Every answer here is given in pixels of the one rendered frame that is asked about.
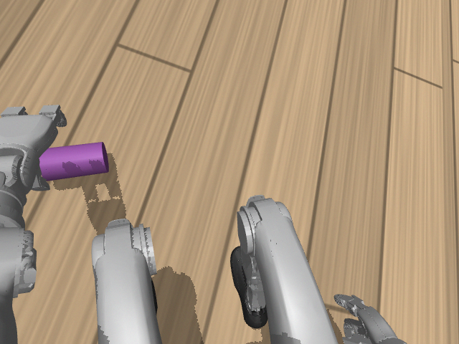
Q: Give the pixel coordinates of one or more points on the can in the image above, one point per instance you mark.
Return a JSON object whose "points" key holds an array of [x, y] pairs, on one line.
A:
{"points": [[73, 161]]}

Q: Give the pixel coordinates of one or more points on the right robot foot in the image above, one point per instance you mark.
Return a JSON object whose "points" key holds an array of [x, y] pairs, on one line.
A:
{"points": [[252, 318]]}

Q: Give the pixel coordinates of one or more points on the left robot arm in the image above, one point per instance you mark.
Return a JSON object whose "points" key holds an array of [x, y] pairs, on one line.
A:
{"points": [[18, 169]]}

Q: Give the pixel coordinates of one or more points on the right robot hand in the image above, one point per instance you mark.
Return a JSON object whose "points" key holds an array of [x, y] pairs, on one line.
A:
{"points": [[371, 328]]}

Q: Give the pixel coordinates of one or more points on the left robot hand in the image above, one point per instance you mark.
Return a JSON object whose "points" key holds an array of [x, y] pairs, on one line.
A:
{"points": [[36, 132]]}

